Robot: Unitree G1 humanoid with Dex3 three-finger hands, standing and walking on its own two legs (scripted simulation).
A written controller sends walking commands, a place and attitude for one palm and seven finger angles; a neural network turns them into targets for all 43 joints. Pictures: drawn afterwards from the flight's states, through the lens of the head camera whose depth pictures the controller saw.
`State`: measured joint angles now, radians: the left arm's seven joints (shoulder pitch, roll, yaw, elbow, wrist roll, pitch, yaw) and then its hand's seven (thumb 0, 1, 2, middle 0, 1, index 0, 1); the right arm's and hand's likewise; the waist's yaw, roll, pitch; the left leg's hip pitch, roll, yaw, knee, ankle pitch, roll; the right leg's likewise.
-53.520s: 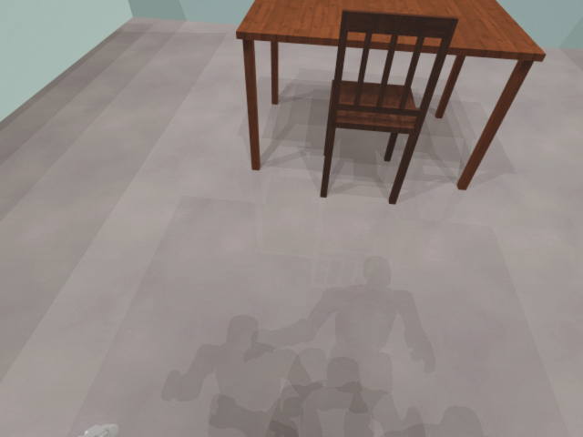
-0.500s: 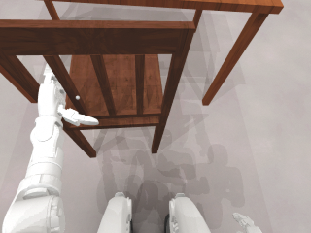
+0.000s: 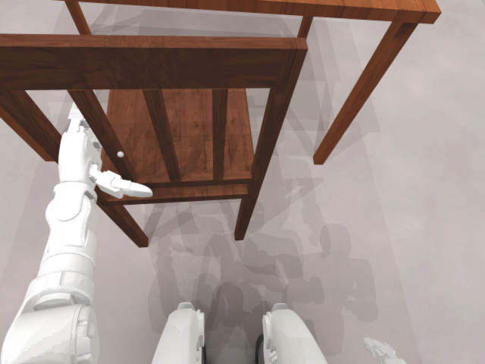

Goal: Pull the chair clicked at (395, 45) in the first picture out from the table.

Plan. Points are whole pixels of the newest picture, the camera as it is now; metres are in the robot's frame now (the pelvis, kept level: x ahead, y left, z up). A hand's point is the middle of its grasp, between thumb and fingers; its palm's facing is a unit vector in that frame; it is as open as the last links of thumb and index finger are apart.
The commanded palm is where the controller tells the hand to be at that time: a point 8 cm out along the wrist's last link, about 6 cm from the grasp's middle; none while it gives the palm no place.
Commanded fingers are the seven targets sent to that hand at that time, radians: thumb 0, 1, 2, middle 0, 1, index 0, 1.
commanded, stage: hook a spindle and tug to test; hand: left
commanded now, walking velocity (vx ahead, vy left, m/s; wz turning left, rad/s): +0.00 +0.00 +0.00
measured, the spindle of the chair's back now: (166, 142) +0.47 +0.13 +0.01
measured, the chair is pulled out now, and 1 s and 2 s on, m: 0.18 0.18 0.24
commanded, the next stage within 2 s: step backward, pulling the chair out in 1.48 s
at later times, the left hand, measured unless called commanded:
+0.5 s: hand (124, 153) +0.44 +0.19 +0.02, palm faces +0.11 -0.99 -0.04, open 13.0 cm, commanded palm +0.41 +0.22 +0.03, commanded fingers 0.00 0.17 0.59 -0.50 -1.45 -0.50 -1.45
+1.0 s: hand (124, 154) +0.44 +0.19 +0.02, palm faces +0.10 -0.99 -0.03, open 5.2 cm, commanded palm +0.40 +0.22 +0.03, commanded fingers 0.00 0.90 0.90 -0.50 -1.45 -0.50 -1.45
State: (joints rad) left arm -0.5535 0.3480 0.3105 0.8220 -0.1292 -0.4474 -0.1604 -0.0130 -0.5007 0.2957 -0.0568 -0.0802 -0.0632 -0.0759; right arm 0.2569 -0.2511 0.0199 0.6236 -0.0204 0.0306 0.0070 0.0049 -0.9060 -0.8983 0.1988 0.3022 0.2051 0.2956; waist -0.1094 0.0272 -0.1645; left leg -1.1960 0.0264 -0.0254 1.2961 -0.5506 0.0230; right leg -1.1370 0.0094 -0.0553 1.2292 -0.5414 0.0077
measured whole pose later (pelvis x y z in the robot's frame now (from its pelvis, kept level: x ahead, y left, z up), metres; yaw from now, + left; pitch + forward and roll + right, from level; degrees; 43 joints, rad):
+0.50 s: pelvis +0.00 +0.00 +0.00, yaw +0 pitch +25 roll -3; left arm -0.54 0.32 0.30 0.80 -0.13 -0.44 -0.09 -0.01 -0.29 0.39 -0.37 -1.04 -0.32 -1.04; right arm 0.26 -0.24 0.02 0.62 -0.02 0.04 0.02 0.00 -0.91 -0.90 0.20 0.30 0.21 0.30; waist -0.10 0.03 -0.17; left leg -1.18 0.03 -0.02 1.29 -0.55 0.02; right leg -1.13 0.01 -0.05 1.23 -0.54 0.00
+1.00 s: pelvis +0.01 +0.00 +0.01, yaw +0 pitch +26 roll -3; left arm -0.48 0.31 0.30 0.75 -0.14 -0.44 -0.11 0.01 0.74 0.81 -0.46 -1.44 -0.43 -1.44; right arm 0.25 -0.24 0.01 0.61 -0.02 0.04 0.02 0.00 -0.91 -0.90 0.20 0.30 0.20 0.30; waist -0.10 0.03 -0.17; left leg -1.16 0.03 -0.02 1.27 -0.56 0.02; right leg -1.11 0.01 -0.05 1.21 -0.55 0.00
